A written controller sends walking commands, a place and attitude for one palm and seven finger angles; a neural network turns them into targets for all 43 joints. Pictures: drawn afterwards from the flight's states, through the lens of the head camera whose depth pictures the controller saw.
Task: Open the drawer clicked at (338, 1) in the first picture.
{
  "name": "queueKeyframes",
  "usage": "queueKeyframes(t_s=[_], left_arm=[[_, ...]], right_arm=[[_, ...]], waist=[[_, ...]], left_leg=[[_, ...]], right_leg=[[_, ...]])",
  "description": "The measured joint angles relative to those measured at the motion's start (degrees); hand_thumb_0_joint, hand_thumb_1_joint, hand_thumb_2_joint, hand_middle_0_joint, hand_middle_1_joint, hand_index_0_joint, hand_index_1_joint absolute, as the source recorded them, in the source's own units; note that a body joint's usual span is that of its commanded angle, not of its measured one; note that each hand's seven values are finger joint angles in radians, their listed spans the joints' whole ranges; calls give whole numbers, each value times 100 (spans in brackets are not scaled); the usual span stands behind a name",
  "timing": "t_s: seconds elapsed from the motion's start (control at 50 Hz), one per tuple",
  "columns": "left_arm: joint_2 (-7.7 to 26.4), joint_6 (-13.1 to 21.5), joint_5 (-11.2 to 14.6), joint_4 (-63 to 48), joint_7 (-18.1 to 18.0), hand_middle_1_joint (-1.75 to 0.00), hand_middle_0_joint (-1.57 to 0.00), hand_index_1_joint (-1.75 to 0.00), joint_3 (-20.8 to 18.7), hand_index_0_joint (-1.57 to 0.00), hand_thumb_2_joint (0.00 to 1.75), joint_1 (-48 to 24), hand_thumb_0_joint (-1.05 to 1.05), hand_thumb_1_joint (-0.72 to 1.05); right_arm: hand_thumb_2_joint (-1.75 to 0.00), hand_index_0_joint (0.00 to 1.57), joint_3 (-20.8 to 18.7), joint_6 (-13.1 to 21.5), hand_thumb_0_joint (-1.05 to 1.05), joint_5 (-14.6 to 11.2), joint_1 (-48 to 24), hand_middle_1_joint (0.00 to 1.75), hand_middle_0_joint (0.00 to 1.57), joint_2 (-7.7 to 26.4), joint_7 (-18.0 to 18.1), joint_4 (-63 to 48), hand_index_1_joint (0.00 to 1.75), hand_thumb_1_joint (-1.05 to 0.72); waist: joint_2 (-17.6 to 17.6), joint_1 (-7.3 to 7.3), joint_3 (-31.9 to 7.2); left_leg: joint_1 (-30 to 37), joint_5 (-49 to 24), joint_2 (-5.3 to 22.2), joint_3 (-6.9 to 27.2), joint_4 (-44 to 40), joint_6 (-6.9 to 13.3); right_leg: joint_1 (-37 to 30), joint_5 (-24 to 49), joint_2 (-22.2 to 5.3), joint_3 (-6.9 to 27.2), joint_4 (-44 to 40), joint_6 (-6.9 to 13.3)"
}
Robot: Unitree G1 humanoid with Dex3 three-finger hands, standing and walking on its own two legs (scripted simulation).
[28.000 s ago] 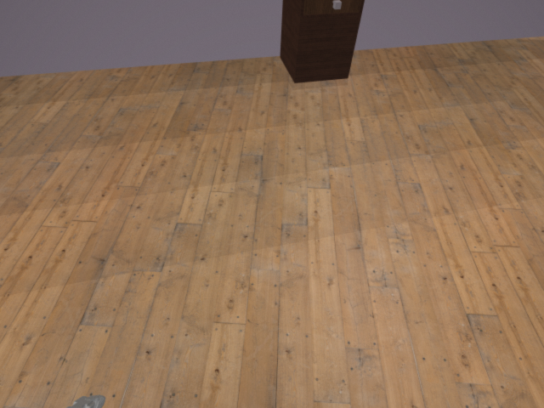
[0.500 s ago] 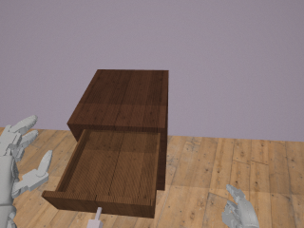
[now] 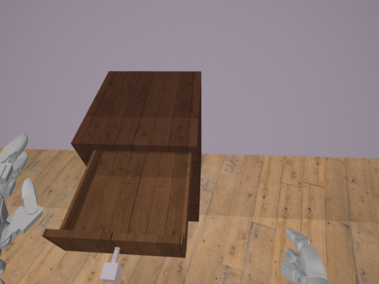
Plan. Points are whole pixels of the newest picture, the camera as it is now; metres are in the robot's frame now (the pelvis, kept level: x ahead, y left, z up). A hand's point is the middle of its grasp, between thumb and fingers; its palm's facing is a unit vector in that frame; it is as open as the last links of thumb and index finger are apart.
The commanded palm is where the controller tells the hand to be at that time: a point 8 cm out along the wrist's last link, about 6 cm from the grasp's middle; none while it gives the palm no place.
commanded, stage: step back with the hand held close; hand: left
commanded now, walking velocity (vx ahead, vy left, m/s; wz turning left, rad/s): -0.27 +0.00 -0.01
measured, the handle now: (113, 263) +0.21 +0.25 -0.23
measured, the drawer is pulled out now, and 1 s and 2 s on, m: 0.30 0.30 0.30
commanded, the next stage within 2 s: stop stepping back and stand still in 1.46 s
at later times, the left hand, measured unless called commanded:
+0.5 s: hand (3, 245) +0.14 +0.27 +0.15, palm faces +0.29 -0.81 -0.50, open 7.4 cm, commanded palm +0.08 +0.31 +0.17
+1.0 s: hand (9, 265) +0.12 +0.25 +0.15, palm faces +0.24 -0.83 -0.50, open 7.4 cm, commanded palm +0.04 +0.30 +0.17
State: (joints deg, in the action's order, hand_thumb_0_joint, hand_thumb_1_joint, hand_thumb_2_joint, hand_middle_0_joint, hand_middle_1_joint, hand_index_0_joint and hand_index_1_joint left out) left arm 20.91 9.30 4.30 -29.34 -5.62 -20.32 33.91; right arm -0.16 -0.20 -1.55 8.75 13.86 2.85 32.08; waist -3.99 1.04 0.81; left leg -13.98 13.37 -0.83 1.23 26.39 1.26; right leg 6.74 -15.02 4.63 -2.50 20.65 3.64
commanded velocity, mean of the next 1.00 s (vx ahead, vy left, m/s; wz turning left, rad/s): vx -0.32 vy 0.00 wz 0.00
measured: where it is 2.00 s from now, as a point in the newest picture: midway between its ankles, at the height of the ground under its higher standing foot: outside the picture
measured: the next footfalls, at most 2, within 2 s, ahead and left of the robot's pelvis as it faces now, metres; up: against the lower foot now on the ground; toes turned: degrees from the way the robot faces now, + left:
left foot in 1.28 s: -0.08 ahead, +0.13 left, +0.00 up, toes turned +1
right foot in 1.60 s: -0.24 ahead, -0.15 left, +0.00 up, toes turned +1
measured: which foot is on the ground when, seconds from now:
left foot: down 0.00-1.00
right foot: down 0.00-1.00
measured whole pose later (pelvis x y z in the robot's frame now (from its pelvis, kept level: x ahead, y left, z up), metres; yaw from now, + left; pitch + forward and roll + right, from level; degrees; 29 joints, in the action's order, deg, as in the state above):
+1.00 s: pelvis -0.09 +0.02 -0.01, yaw -1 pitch +5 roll -3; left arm 26.2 14.1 4.6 -39.1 -6.8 -24.2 37.1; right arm 0.3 5.0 -0.2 6.7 11.0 2.3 33.6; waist -0.2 -0.8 3.2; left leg -29.7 7.6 0.2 0.8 32.6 2.4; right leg 18.8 -16.9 5.2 -0.2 30.9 1.4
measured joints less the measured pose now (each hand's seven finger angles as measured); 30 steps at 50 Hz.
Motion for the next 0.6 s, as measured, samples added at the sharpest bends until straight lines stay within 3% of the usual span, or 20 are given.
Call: queueKeyframes(t_s=[0.12,0.22,0.44,0.6], left_arm=[[86,-23,-13,-292,9,-30,-21,-31,152,-21,90,418,1,89],[313,-19,24,-500,-70,-30,-22,-31,9,-22,90,532,1,89],[425,128,9,-747,-187,-30,-22,-31,-215,-21,90,513,1,89],[318,242,-38,-814,-223,-30,-22,-31,-267,-21,90,512,1,89]], right_arm=[[-90,20,-144,-205,1,-36,-40,30,20,31,53,-92,30,-90],[-90,20,-165,-228,1,-47,-24,30,20,-25,99,-122,30,-90],[-90,20,-13,39,1,-19,-27,30,20,-213,95,-169,30,-90],[-90,20,78,269,1,13,56,30,21,-244,64,-160,30,-90]], waist=[[130,-96,80],[232,-122,97],[383,-135,43],[357,-98,51]], left_leg=[[-265,-88,-59,-50,41,60],[-482,-112,-78,-56,177,103],[-915,-263,-165,-118,365,236],[-1216,-214,-129,-85,714,262]], right_leg=[[353,-12,-72,23,227,-65],[572,3,-96,12,376,-101],[1097,52,-201,26,771,-217],[1334,50,-168,-28,1008,-226]])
